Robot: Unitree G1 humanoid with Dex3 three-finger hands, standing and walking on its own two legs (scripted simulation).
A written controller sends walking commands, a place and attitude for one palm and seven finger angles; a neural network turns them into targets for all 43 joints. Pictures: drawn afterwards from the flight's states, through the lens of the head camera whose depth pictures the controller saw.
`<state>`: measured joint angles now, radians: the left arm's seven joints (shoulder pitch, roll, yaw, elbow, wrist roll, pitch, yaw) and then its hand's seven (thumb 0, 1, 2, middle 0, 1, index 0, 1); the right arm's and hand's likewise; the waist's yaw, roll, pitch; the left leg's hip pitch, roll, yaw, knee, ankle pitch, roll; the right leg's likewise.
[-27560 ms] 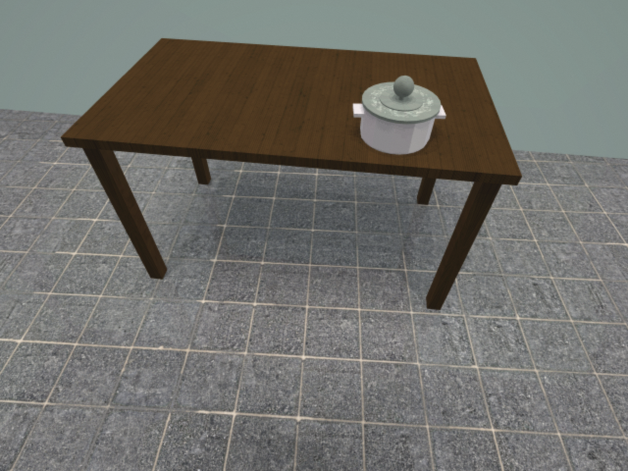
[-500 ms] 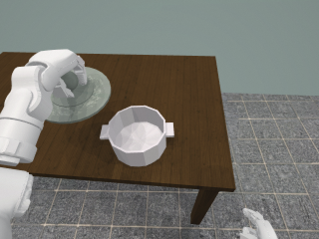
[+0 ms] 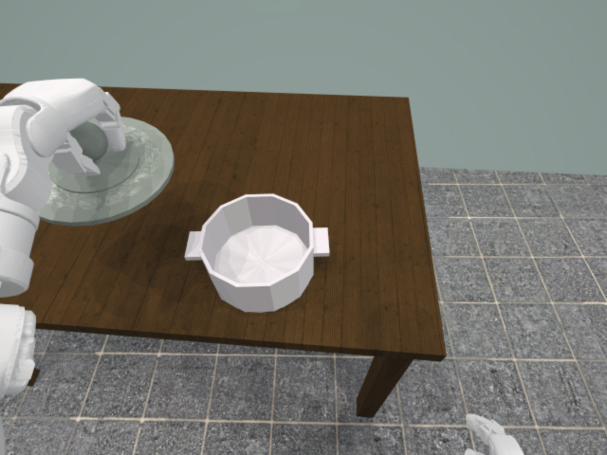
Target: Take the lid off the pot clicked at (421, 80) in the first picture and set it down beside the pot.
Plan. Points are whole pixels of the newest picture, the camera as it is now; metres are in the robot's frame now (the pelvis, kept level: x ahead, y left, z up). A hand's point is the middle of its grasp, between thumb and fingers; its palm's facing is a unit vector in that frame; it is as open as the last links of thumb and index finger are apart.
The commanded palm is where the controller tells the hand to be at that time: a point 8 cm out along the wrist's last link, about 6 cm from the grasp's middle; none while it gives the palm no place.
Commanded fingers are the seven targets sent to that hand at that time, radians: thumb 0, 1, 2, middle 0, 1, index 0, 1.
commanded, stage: move the lid sideways beside the pot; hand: left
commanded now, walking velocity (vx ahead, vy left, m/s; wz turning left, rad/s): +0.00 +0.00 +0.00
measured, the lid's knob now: (85, 141) +0.46 +0.29 +0.17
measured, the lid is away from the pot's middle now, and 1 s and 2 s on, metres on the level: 0.20 0.24 0.23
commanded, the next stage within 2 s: lower the lid onto the table in 0.30 s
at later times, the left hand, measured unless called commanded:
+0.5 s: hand (57, 151) +0.43 +0.31 +0.18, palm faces -0.29 -0.02 -0.96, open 6.9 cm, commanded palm +0.42 +0.30 +0.25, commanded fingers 0.00 0.80 0.74 -0.95 -1.03 -0.95 -1.03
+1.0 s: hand (64, 178) +0.43 +0.32 +0.14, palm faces -0.36 -0.04 -0.93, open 6.9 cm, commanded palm +0.42 +0.31 +0.22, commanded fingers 0.00 0.80 0.74 -0.95 -1.03 -0.95 -1.03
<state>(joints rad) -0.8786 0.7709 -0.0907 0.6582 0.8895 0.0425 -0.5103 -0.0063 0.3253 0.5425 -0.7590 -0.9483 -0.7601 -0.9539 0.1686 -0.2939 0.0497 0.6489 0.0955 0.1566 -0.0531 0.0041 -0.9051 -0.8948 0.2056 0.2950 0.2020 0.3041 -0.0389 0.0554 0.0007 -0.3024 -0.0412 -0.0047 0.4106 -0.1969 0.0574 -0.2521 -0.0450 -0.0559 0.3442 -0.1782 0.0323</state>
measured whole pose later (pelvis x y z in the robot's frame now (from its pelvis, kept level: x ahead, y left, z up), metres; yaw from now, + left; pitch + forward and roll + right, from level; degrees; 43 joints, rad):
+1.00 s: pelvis +0.01 +0.01 +0.00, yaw +0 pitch +7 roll -2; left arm -0.78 0.82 0.00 0.71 0.88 -0.08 -0.48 -0.01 0.33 0.54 -0.75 -0.95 -0.75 -0.96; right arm 0.19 -0.31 0.02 0.66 0.09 0.20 -0.05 0.00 -0.91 -0.89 0.21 0.29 0.20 0.30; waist -0.04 0.05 0.00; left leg -0.34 -0.04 0.00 0.44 -0.22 0.07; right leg -0.28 -0.04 -0.05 0.35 -0.18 0.04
